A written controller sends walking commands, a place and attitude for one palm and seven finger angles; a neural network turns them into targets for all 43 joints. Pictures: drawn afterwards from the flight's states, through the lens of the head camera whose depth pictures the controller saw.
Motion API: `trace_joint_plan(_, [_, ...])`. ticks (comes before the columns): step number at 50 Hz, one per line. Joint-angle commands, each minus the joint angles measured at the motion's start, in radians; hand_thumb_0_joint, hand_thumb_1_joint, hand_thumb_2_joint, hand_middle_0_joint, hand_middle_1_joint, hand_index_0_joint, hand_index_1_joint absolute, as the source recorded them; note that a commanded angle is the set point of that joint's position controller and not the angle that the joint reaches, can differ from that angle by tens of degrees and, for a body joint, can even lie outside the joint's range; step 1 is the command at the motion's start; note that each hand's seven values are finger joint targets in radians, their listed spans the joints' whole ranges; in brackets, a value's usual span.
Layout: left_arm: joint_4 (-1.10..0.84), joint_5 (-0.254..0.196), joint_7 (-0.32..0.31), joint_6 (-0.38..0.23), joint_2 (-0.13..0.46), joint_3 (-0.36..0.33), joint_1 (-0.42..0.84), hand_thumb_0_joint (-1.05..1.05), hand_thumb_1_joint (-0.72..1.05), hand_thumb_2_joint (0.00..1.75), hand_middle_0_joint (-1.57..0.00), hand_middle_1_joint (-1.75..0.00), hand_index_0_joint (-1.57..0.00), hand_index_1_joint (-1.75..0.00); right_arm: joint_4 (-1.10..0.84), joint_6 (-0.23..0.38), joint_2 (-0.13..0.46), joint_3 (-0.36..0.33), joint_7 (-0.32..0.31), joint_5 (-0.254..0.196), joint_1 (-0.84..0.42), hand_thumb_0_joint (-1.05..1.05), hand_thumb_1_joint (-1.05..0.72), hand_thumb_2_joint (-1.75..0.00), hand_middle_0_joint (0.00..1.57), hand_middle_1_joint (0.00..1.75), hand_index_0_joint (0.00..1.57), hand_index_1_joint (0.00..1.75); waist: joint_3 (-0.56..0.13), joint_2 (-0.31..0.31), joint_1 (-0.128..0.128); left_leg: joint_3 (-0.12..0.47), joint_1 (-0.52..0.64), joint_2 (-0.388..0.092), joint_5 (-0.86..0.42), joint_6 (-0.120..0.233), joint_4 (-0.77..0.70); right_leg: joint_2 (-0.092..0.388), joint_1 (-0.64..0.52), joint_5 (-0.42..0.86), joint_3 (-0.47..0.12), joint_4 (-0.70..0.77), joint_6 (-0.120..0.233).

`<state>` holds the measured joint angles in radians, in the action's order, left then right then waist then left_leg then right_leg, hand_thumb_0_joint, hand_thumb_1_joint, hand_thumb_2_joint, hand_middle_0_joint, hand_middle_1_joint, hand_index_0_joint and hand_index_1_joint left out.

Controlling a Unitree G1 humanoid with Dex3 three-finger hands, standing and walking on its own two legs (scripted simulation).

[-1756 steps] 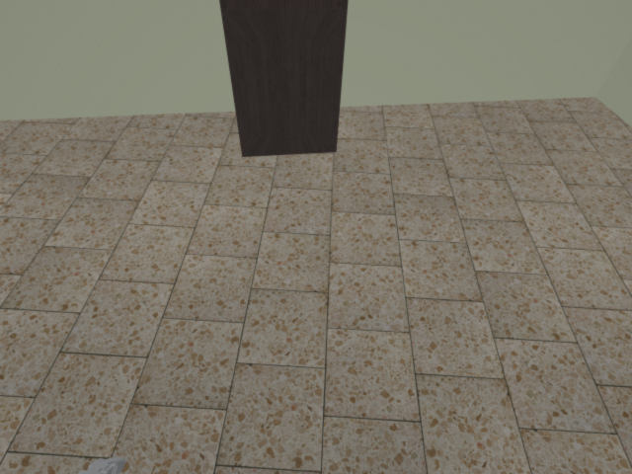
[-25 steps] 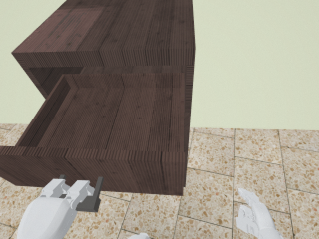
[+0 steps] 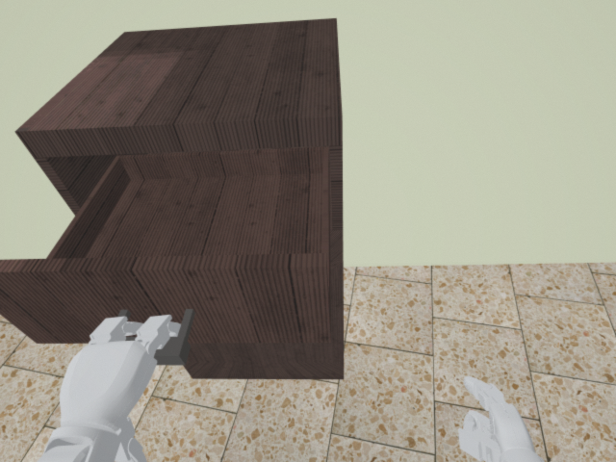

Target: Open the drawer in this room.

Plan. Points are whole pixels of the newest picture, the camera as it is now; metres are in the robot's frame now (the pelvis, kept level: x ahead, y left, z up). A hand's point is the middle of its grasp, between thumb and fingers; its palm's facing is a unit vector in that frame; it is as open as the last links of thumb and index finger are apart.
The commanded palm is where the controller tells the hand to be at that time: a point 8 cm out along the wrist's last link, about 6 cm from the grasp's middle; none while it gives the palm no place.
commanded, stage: open the thumb to release the handle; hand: left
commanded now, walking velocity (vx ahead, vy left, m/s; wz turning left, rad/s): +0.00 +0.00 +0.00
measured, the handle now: (149, 334) +0.26 +0.23 +0.06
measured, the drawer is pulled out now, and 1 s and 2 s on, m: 0.24 0.22 0.22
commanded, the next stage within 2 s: lift the hand off the handle in 0.08 s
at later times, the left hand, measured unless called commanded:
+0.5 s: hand (144, 385) +0.20 +0.22 +0.04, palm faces +0.06 -0.11 -0.99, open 14.6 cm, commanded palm +0.18 +0.23 +0.09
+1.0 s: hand (117, 370) +0.20 +0.23 +0.09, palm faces +0.08 -0.16 -0.98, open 15.9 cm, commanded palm +0.18 +0.23 +0.17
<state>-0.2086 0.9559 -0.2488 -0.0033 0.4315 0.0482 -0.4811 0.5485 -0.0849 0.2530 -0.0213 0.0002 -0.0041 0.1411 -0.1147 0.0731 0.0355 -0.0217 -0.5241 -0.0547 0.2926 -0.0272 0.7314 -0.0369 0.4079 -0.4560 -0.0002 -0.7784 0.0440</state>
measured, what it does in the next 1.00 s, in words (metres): stands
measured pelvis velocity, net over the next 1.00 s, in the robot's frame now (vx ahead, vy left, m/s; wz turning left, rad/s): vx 0.00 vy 0.02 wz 0.03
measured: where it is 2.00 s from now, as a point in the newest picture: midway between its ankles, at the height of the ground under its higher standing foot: outside the picture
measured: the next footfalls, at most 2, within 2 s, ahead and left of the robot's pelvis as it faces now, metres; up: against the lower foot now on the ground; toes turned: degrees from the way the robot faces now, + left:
none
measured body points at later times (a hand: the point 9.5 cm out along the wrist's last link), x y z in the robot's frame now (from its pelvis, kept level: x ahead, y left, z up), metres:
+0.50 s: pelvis +0.01 +0.01 -0.01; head +0.02 -0.03 +0.44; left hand +0.19 +0.23 +0.09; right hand +0.22 -0.19 -0.11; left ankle +0.05 +0.15 -0.71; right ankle -0.03 -0.09 -0.71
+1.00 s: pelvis +0.00 +0.02 +0.01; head +0.00 -0.02 +0.46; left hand +0.19 +0.24 +0.14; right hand +0.24 -0.18 -0.07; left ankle +0.05 +0.15 -0.71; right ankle -0.03 -0.09 -0.71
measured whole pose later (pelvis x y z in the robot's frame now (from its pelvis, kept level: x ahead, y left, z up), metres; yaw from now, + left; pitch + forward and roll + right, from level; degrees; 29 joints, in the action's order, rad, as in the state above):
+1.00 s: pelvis +0.00 +0.02 +0.01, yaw +2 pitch +2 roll +0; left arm -0.35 0.93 -0.17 0.09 0.43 0.12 -0.42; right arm 0.56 -0.10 0.24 -0.01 0.01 -0.01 0.11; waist -0.07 0.10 0.09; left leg 0.00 -0.42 -0.03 0.27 -0.01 0.66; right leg -0.01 0.28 -0.42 0.02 -0.66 0.02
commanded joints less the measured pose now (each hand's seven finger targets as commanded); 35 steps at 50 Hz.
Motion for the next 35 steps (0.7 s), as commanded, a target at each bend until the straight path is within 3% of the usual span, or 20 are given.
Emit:
trace_joint_plan(1, [-0.11,-0.035,-0.07,-0.026,0.099,-0.141,-0.123,0.0,-0.5,0.3,-0.15,-0.3,-0.15,-0.3,-0.163,0.045,0.067,-0.033,0.01,0.002,-0.143,0.0,-0.9,-0.9,0.2,0.3,0.2,0.3,-0.033,-0.114,0.055,-0.014,0.125,0.076,-0.091,0.057,-0.016,0.018,0.088,0.357,-0.033,0.173,-0.032])
trace_joint_plan(4, [-0.137,-0.031,-0.102,-0.036,0.111,-0.165,-0.132,0.0,-0.5,0.3,-0.15,-0.3,-0.15,-0.3,-0.163,0.043,0.073,-0.044,0.018,0.009,-0.135,0.0,-0.9,-0.9,0.2,0.3,0.2,0.3,-0.081,-0.102,0.056,-0.014,0.124,0.077,-0.115,0.055,-0.001,0.017,0.082,0.4,-0.024,0.146,-0.027])
trace_joint_plan(6, [-0.144,-0.019,-0.119,-0.036,0.077,-0.129,-0.095,0.0,-0.5,0.3,-0.15,-0.3,-0.15,-0.3,-0.163,0.042,0.071,-0.047,0.021,0.012,-0.136,0.0,-0.9,-0.9,0.2,0.3,0.2,0.3,-0.077,-0.113,0.039,-0.013,0.122,0.075,-0.105,0.058,0.01,0.015,0.115,0.381,-0.017,0.139,-0.031])
trace_joint_plan(9, [-0.135,-0.009,-0.142,-0.025,0.103,-0.154,-0.038,0.0,-0.5,0.3,-0.15,-0.3,-0.15,-0.3,-0.154,0.041,0.076,-0.052,0.016,0.012,-0.13,0.0,-0.9,-0.9,0.2,0.3,0.2,0.3,-0.09,-0.125,0.031,-0.008,0.12,0.073,-0.097,0.056,0.015,0.012,0.128,0.359,-0.018,0.135,-0.029])
trace_joint_plan(12, [-0.131,0.008,-0.156,-0.008,0.082,-0.118,0.02,0.0,-0.5,0.3,-0.15,-0.3,-0.15,-0.3,-0.146,0.04,0.072,-0.049,0.016,0.015,-0.125,0.0,-0.9,-0.9,0.2,0.3,0.2,0.3,-0.134,-0.113,0.024,-0.006,0.141,0.07,-0.111,0.058,0.027,0.012,0.142,0.359,-0.007,0.121,-0.032])
trace_joint_plan(13, [-0.113,0.014,-0.158,0.0,0.084,-0.114,0.045,0.0,-0.5,0.3,-0.15,-0.3,-0.15,-0.3,-0.139,0.039,0.07,-0.05,0.013,0.013,-0.125,0.0,-0.9,-0.9,0.2,0.3,0.2,0.3,-0.114,-0.13,0.016,-0.006,0.133,0.07,-0.103,0.058,0.028,0.01,0.15,0.357,-0.01,0.124,-0.033])
trace_joint_plan(14, [-0.111,0.011,-0.159,0.01,0.099,-0.129,0.052,0.0,-0.5,0.3,-0.15,-0.3,-0.15,-0.3,-0.137,0.039,0.073,-0.047,0.01,0.01,-0.127,0.0,-0.9,-0.9,0.2,0.3,0.2,0.3,-0.119,-0.118,0.022,-0.003,0.134,0.07,-0.104,0.056,0.022,0.009,0.139,0.36,-0.013,0.126,-0.029])
trace_joint_plan(15, [-0.107,0.017,-0.157,0.018,0.095,-0.115,0.084,0.0,-0.5,0.3,-0.15,-0.3,-0.15,-0.3,-0.135,0.036,0.071,-0.041,0.008,0.012,-0.128,0.0,-0.9,-0.9,0.2,0.3,0.2,0.3,-0.136,-0.144,0.021,-0.003,0.139,0.071,-0.102,0.059,0.022,0.012,0.135,0.352,-0.007,0.125,-0.034])
trace_joint_plan(16, [-0.094,0.017,-0.153,0.023,0.089,-0.101,0.107,0.0,-0.5,0.3,-0.15,-0.3,-0.15,-0.3,-0.13,0.037,0.067,-0.042,0.003,0.008,-0.131,0.0,-0.9,-0.9,0.2,0.3,0.2,0.3,-0.107,-0.155,0.012,-0.002,0.132,0.07,-0.094,0.061,0.02,0.011,0.144,0.353,-0.01,0.131,-0.036])
trace_joint_plan(17, [-0.081,0.02,-0.149,0.029,0.108,-0.121,0.106,0.0,-0.5,0.3,-0.15,-0.3,-0.15,-0.3,-0.126,0.034,0.068,-0.039,0.002,0.009,-0.132,0.0,-0.9,-0.9,0.2,0.3,0.2,0.3,-0.122,-0.154,0.024,-0.004,0.137,0.071,-0.1,0.059,0.018,0.012,0.133,0.352,-0.012,0.135,-0.036])
trace_joint_plan(20, [-0.094,0.021,-0.13,0.051,0.08,-0.076,0.137,0.0,-0.5,0.3,-0.15,-0.3,-0.15,-0.3,-0.128,0.032,0.062,-0.03,0.0,0.002,-0.142,0.0,-0.9,-0.9,0.2,0.3,0.2,0.3,-0.141,-0.11,0.025,-0.003,0.167,0.069,-0.116,0.058,0.005,0.008,0.121,0.346,-0.005,0.136,-0.032])
trace_joint_plan(23, [-0.072,0.008,-0.111,0.06,0.082,-0.07,0.136,0.0,-0.5,0.3,-0.15,-0.3,-0.15,-0.3,-0.127,0.034,0.059,-0.027,-0.006,-0.002,-0.148,0.0,-0.9,-0.9,0.2,0.3,0.2,0.3,-0.109,-0.137,0.024,-0.003,0.159,0.071,-0.109,0.061,-0.007,0.007,0.105,0.344,-0.005,0.152,-0.036])
trace_joint_plan(24, [-0.068,0.007,-0.105,0.065,0.106,-0.094,0.127,0.0,-0.5,0.3,-0.15,-0.3,-0.15,-0.3,-0.129,0.031,0.063,-0.024,-0.007,-0.004,-0.156,0.0,-0.9,-0.9,0.2,0.3,0.2,0.3,-0.107,-0.115,0.034,-0.003,0.164,0.07,-0.113,0.058,-0.014,0.006,0.095,0.347,-0.01,0.159,-0.03])
trace_joint_plan(26, [-0.135,0.016,-0.1,0.064,0.108,-0.08,0.15,0.0,-0.5,0.3,-0.15,-0.3,-0.15,-0.3,-0.138,0.031,0.054,-0.021,-0.004,0.0,-0.162,0.0,-0.9,-0.9,0.2,0.3,0.2,0.3,-0.14,-0.095,0.041,-0.006,0.191,0.07,-0.137,0.06,-0.022,0.01,0.07,0.361,-0.007,0.156,-0.03])
trace_joint_plan(28, [-0.179,0.02,-0.09,0.068,0.101,-0.057,0.156,0.0,-0.5,0.3,-0.15,-0.3,-0.15,-0.3,-0.146,0.031,0.05,-0.016,-0.002,0.0,-0.176,0.0,-0.9,-0.9,0.2,0.3,0.2,0.3,-0.123,-0.068,0.04,-0.009,0.213,0.071,-0.146,0.062,-0.03,0.011,0.069,0.356,-0.007,0.172,-0.028])
trace_joint_plan(29, [-0.195,0.018,-0.084,0.073,0.149,-0.107,0.137,0.0,-0.5,0.3,-0.15,-0.3,-0.15,-0.3,-0.152,0.032,0.055,-0.014,-0.003,-0.001,-0.18,0.0,-0.9,-0.9,0.2,0.3,0.2,0.3,-0.128,-0.063,0.051,-0.006,0.222,0.069,-0.155,0.061,-0.034,0.008,0.051,0.369,-0.015,0.183,-0.023])
trace_joint_plan(30, [-0.223,0.017,-0.08,0.069,0.164,-0.114,0.168,0.0,-0.5,0.3,-0.15,-0.3,-0.15,-0.3,-0.152,0.03,0.051,-0.005,-0.004,0.002,-0.188,0.0,-0.9,-0.9,0.2,0.3,0.2,0.3,-0.14,-0.069,0.051,-0.006,0.229,0.073,-0.154,0.061,-0.037,0.017,0.042,0.373,-0.019,0.185,-0.027])
trace_joint_plan(31, [-0.229,0.007,-0.076,0.064,0.152,-0.109,0.162,0.0,-0.5,0.3,-0.15,-0.3,-0.15,-0.3,-0.149,0.032,0.049,-0.01,-0.007,0.001,-0.186,0.0,-0.9,-0.9,0.2,0.3,0.2,0.3,-0.116,-0.049,0.046,-0.007,0.232,0.073,-0.158,0.062,-0.041,0.013,0.04,0.377,-0.018,0.191,-0.025])
trace_joint_plan(34, [-0.293,-0.004,-0.072,0.044,0.192,-0.158,0.121,0.0,-0.5,0.3,-0.15,-0.3,-0.15,-0.3,-0.162,0.037,0.053,-0.013,-0.006,0.005,-0.191,0.0,-0.9,-0.9,0.2,0.3,0.2,0.3,-0.123,-0.014,0.061,-0.004,0.265,0.069,-0.19,0.061,-0.046,0.01,0.028,0.398,-0.02,0.204,-0.017])
trace_joint_plan(35, [-0.302,-0.001,-0.072,0.041,0.18,-0.143,0.145,0.0,-0.5,0.3,-0.15,-0.3,-0.15,-0.3,-0.158,0.034,0.05,-0.005,-0.001,0.007,-0.199,0.0,-0.9,-0.9,0.2,0.3,0.2,0.3,-0.113,-0.011,0.051,-0.005,0.269,0.07,-0.183,0.059,-0.05,0.016,0.04,0.379,-0.013,0.204,-0.021])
